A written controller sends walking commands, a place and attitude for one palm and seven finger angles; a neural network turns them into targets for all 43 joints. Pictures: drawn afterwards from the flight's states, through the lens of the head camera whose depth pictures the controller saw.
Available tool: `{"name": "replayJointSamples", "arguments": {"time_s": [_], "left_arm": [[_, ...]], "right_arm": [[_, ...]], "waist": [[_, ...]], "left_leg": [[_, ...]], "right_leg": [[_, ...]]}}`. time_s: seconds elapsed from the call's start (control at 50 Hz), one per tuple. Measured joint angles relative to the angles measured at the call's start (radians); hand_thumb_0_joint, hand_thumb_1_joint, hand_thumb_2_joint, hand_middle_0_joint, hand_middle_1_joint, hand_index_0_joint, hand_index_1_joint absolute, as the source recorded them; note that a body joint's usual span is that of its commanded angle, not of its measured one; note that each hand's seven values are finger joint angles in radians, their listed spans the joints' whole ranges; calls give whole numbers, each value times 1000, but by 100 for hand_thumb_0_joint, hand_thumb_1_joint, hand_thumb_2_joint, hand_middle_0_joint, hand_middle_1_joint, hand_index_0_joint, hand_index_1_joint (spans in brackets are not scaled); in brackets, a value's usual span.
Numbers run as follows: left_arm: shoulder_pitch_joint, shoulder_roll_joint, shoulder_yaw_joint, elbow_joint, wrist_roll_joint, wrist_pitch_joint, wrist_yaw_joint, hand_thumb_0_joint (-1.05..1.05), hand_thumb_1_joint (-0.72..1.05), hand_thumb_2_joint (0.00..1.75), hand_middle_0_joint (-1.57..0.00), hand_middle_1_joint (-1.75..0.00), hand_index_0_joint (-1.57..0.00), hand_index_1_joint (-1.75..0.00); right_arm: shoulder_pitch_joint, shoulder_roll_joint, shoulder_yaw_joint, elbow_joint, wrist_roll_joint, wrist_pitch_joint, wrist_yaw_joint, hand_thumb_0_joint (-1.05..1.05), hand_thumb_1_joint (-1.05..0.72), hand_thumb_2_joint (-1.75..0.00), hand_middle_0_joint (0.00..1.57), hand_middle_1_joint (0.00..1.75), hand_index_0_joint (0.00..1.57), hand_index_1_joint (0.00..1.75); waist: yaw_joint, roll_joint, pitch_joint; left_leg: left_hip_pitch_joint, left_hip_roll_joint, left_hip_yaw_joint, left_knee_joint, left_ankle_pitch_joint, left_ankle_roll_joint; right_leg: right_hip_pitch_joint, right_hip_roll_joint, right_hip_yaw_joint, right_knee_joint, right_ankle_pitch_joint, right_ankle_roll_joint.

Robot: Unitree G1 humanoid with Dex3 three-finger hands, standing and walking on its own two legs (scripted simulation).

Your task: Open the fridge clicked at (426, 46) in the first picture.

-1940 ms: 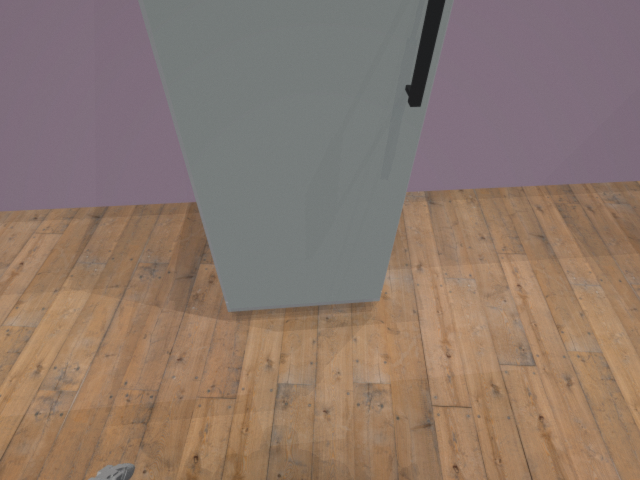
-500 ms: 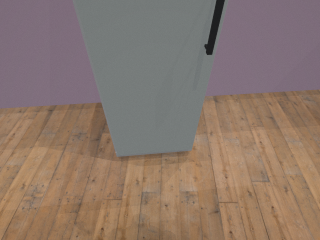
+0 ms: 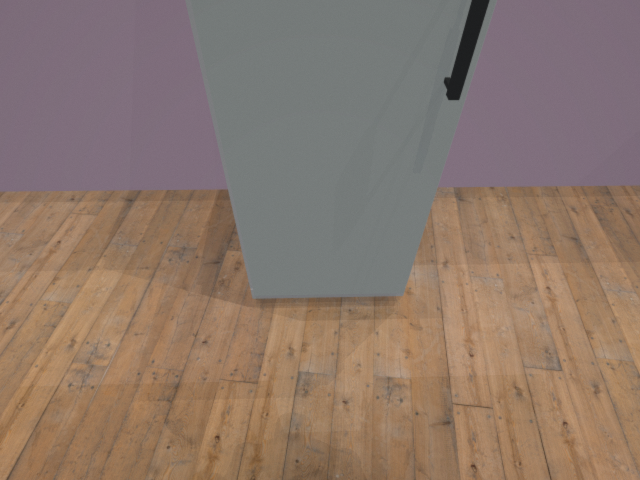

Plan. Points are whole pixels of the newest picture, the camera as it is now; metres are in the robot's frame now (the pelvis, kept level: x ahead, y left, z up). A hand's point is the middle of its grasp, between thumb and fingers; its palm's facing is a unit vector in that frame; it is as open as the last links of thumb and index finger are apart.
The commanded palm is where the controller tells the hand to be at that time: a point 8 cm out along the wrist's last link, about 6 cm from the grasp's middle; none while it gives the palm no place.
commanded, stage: take the last steps up to it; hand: right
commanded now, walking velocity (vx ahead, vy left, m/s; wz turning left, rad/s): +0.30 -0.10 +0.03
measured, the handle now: (470, 19) +0.79 -0.21 +0.23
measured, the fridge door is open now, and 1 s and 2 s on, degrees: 0 0 0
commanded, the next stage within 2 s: come to a stop and stand still in 0.70 s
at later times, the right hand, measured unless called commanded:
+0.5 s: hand out of the picture +0.14 -0.23 -0.18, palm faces -0.01 +0.99 -0.15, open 7.4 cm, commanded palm none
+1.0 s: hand (476, 379) +0.32 -0.25 -0.18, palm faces +0.03 +0.98 -0.21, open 7.2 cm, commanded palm none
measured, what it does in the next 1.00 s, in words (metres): walks ahead: left foot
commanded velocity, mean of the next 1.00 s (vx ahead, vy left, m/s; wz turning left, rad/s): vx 0.12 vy -0.05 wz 0.02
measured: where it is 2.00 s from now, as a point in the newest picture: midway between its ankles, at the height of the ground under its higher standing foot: outside the picture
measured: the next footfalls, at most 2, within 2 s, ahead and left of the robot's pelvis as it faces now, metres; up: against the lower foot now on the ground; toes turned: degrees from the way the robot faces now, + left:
left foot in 0.70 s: +0.34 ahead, +0.04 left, +0.00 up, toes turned +9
right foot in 1.06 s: +0.40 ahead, -0.19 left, +0.00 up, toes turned -3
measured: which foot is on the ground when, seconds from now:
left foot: down 0.00-0.26, up 0.28-0.68, down 0.70-1.00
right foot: down 0.00-0.72, up 0.74-1.00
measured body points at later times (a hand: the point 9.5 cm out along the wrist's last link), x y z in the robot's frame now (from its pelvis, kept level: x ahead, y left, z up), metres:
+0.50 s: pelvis +0.11 -0.06 +0.00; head +0.13 -0.08 +0.45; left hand +0.00 +0.14 -0.14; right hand +0.14 -0.29 -0.16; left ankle +0.15 +0.08 -0.67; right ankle +0.01 -0.12 -0.74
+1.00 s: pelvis +0.28 -0.07 -0.01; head +0.29 -0.07 +0.44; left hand +0.31 +0.17 -0.16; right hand +0.32 -0.30 -0.16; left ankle +0.30 +0.04 -0.74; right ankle +0.34 -0.19 -0.72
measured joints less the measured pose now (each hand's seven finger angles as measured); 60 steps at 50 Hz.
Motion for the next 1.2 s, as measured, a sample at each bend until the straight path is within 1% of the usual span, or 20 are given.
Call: {"name": "replayJointSamples", "arguments": {"time_s": [0.14,0.2,0.26,0.32,0.36,0.42,0.48,0.54,0.64,0.7,0.76,0.78,0.82,0.86,0.92,1.04,1.06,1.1,1.14,1.2], "left_arm": [[109,-17,10,22,12,-1,-16,1,91,90,-20,-30,-20,-30],[153,-14,19,34,11,-5,-18,1,91,90,-20,-30,-20,-30],[184,-19,22,29,9,-27,-18,1,91,90,-20,-30,-20,-30],[208,-29,25,15,13,-58,-6,1,91,90,-20,-30,-20,-30],[230,-45,17,12,11,-72,4,1,91,90,-20,-30,-20,-30],[264,-79,3,31,7,-87,11,1,91,90,-20,-30,-20,-30],[291,-110,-5,59,5,-93,14,1,91,90,-20,-30,-20,-30],[308,-136,-10,83,6,-92,14,1,91,90,-20,-30,-20,-30],[324,-153,-6,112,6,-83,14,1,90,90,-20,-30,-20,-30],[339,-152,2,129,1,-71,12,1,90,90,-21,-30,-20,-30],[297,-141,16,125,-6,-51,5,1,90,90,-21,-30,-20,-30],[275,-134,23,115,-3,-43,3,1,90,90,-21,-30,-20,-30],[226,-117,32,84,5,-32,0,1,91,90,-20,-30,-20,-30],[176,-102,35,47,10,-26,2,1,91,90,-20,-30,-20,-30],[105,-86,35,-4,8,-22,7,1,91,90,-20,-30,-20,-30],[21,-38,47,-48,3,-1,10,2,94,90,-20,-30,-20,-30],[15,-34,48,-55,3,-2,9,2,94,90,-20,-30,-20,-30],[-4,-47,44,-63,6,-5,9,1,94,90,-20,-30,-20,-30],[-24,-60,31,-76,10,-7,14,1,93,90,-20,-30,-20,-30],[-51,-79,20,-95,14,-5,22,1,92,90,-20,-30,-20,-30]], "right_arm": [[62,45,-11,-12,-9,-19,12,1,-91,-90,20,30,20,30],[102,61,-21,-2,-8,-38,8,1,-91,-90,20,30,20,30],[144,60,-33,13,-9,-39,5,1,-91,-90,20,30,20,30],[168,59,-43,47,-11,-16,5,1,-91,-90,20,30,20,30],[159,52,-48,61,-16,-12,10,1,-91,-90,20,30,20,30],[120,42,-53,51,-17,-19,18,1,-91,-90,20,30,20,30],[66,42,-54,25,-15,-25,23,1,-91,-90,20,30,20,30],[2,49,-51,0,-12,-30,24,1,-91,-90,20,30,20,30],[-89,72,-43,-36,-10,-44,19,1,-91,-90,20,30,20,30],[-107,84,-37,-58,-14,-72,16,1,-91,-90,20,30,20,30],[-102,94,-37,-66,-8,-103,6,1,-91,-90,20,30,20,30],[-92,94,-37,-63,-4,-102,3,1,-91,-90,20,30,20,30],[-65,96,-40,-48,-1,-96,-10,0,-91,-90,20,30,20,30],[-39,85,-56,-40,1,-95,-30,-1,-94,-90,20,30,20,30],[-9,64,-49,-21,-8,-74,-31,-1,-95,-90,20,30,20,30],[35,58,-43,-15,-10,-30,-24,0,-93,-90,20,30,20,30],[43,57,-45,-17,-8,-23,-23,0,-93,-90,20,30,20,30],[42,42,-50,-18,-2,-5,-26,0,-92,-90,20,30,20,30],[37,30,-54,-19,-1,10,-32,0,-92,-90,20,30,20,30],[29,13,-66,-28,-4,16,-31,1,-92,-90,20,30,20,30]], "waist": [[0,-9,-42],[-1,-14,-56],[-3,10,-59],[7,24,-63],[20,29,-59],[23,33,-44],[22,30,-23],[28,26,5],[47,10,42],[48,1,44],[37,-19,54],[37,-22,51],[37,-28,36],[36,-29,18],[29,-24,0],[-7,-17,17],[-10,-16,20],[-19,20,34],[-23,31,44],[-20,36,55]], "left_leg": [[-9,-3,2,38,-46,15],[14,4,13,31,-67,5],[21,26,0,66,-110,5],[-75,39,26,332,-192,35],[-156,53,63,492,-158,39],[-254,80,106,578,-78,26],[-320,102,133,544,-19,17],[-342,109,155,414,32,18],[-297,70,194,208,47,52],[-196,33,214,101,88,83],[-168,23,232,153,44,97],[-147,19,237,143,24,94],[-104,11,241,92,21,83],[-70,6,241,36,37,75],[-40,10,228,-10,44,67],[-19,33,201,58,-24,24],[-23,37,199,88,-44,14],[-50,57,174,174,-136,-2],[-114,32,119,365,-271,-9],[-199,1,72,620,-278,-21]], "right_leg": [[-37,2,8,105,-128,-20],[-62,5,-1,172,-156,-22],[-33,20,-30,98,-88,-36],[15,34,-72,74,-100,-71],[63,42,-85,12,-97,-79],[135,55,-92,-92,-66,-83],[198,64,-92,-171,-51,-87],[255,72,-90,-220,-56,-84],[326,76,-92,-212,-126,-73],[306,62,-87,-38,-220,-65],[85,34,-21,486,-217,-56],[10,27,-2,611,-194,-54],[-119,-4,14,722,-135,-45],[-212,-38,23,683,-98,-27],[-265,-65,23,486,-67,0],[-201,-49,15,186,26,23],[-175,-46,9,143,79,12],[-167,-26,-11,150,52,-21],[-163,-26,-22,137,42,-40],[-156,-34,-28,83,80,-44]]}}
